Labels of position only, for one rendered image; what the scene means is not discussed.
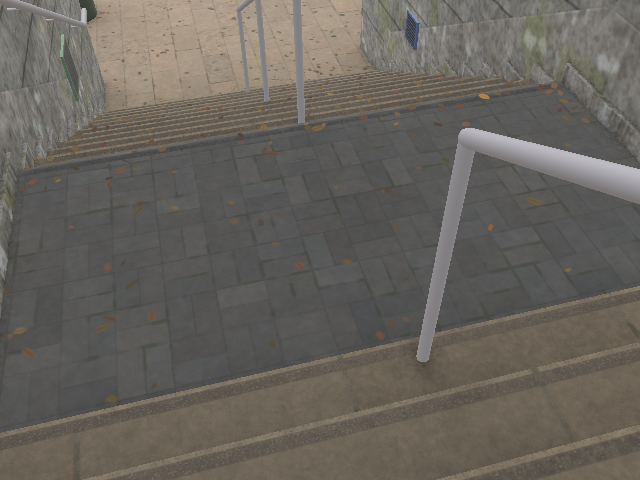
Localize stairs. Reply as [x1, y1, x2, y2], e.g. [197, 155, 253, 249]
[0, 286, 640, 480]
[34, 69, 534, 167]

